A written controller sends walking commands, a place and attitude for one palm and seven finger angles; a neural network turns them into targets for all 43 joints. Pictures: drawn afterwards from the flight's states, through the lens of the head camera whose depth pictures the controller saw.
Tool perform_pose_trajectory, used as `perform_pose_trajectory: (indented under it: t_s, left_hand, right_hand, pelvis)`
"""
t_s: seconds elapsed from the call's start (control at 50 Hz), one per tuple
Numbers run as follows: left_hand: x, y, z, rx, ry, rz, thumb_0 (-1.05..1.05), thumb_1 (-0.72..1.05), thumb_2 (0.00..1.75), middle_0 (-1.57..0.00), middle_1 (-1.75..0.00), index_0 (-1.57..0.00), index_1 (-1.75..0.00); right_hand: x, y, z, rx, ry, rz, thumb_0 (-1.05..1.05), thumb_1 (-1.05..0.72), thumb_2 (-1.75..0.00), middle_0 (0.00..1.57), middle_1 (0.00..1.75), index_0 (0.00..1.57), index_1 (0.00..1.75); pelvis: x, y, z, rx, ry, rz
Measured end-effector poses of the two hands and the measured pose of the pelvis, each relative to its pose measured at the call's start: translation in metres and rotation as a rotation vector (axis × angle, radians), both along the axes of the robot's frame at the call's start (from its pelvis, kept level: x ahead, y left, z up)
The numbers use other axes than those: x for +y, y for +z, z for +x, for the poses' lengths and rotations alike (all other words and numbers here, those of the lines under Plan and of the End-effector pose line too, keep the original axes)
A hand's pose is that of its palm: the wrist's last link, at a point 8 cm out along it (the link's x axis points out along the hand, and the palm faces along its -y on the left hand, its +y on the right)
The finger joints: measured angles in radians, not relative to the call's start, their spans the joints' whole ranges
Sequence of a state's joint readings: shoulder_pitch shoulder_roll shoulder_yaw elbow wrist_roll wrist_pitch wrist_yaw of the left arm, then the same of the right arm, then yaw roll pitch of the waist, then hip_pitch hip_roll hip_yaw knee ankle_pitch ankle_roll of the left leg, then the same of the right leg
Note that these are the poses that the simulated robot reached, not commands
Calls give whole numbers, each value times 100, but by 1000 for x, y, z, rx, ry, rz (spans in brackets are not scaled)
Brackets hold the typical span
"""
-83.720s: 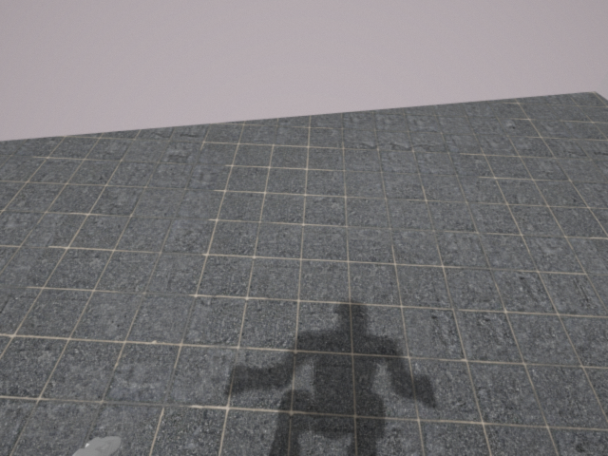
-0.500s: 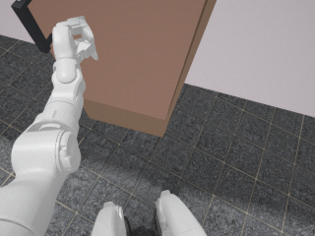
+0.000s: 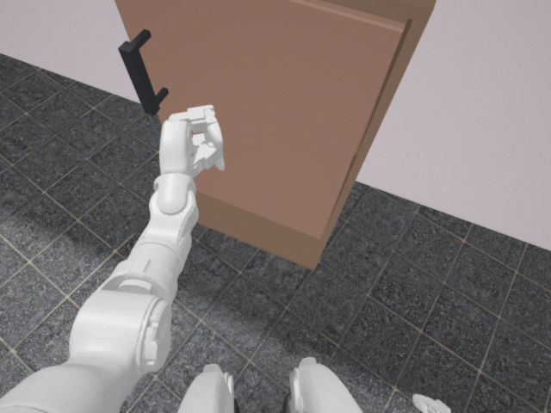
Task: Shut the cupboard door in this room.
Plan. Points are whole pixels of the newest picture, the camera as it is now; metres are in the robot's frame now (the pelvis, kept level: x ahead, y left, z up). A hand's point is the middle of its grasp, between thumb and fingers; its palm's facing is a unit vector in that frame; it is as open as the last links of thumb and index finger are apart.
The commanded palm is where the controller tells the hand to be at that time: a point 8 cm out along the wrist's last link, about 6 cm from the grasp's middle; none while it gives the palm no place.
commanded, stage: draw the hand back to the body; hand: left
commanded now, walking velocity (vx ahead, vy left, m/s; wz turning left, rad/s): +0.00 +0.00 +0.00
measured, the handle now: (148, 74) +0.66 +0.17 +0.05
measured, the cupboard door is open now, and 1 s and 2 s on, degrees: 0 0 0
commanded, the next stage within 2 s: step back with the hand held close in 1.58 s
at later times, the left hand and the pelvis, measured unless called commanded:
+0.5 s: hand (142, 182) +0.38 +0.12 +0.14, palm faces -0.06 -1.00 -0.04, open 3.1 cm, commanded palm +0.34 +0.19 +0.15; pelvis +0.01 +0.00 +0.06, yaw -1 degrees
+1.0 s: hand out of the picture +0.27 +0.24 +0.21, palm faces +0.29 -0.91 -0.30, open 4.6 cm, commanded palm +0.22 +0.29 +0.24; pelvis +0.04 +0.02 +0.10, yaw +1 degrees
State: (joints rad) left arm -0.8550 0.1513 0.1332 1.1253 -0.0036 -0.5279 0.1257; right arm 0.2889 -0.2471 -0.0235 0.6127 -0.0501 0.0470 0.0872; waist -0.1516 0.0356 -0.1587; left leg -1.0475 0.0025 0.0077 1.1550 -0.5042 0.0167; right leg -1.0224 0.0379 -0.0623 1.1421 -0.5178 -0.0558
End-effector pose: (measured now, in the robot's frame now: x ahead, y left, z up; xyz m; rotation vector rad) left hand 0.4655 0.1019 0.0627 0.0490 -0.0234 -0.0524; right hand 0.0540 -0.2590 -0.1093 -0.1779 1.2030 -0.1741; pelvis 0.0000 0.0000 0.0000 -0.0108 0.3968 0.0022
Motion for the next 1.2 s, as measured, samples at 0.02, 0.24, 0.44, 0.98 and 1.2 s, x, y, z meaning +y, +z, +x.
perform_pose_trajectory:
  t_s: [0.02, 0.24, 0.44, 0.98, 1.2]
  left_hand:
    - [-1, 0, 1, 1, 1, 0, 1, 90, 90, -130, -150, -130, -150]
    - [34, 28, -39, -7, 26, 15, 1, 90, 90, -130, -150, -130, -150]
    - [69, 70, -91, -50, 3, -7, 1, 90, 90, -130, -150, -130, -150]
    - [181, 160, -227, 2, 338, 253, 1, 89, 90, -74, -89, -74, -88]
    - [222, 205, -276, -81, 485, 398, 1, 89, 90, -44, -56, -44, -55]
  right_hand:
    - [1, -1, 0, -4, 1, 1, 0, -91, -89, 20, 30, 20, 30]
    - [14, 12, -19, 6, -73, 73, 1, -91, -89, 20, 30, 20, 30]
    - [5, 54, 22, -147, -37, 10, 1, -91, -89, 20, 30, 20, 30]
    - [84, 137, 180, -530, 183, 60, 1, -91, -89, 20, 30, 20, 30]
    - [76, 124, 159, -486, 167, 50, 1, -91, -89, 20, 30, 20, 30]
  pelvis:
    - [0, -1, -1, 1, 1, 0]
    - [-2, 23, 3, -79, -38, 18]
    - [-1, 52, 10, -193, -17, 5]
    - [23, 96, 40, -423, 12, 4]
    - [27, 98, 40, -436, 12, 1]
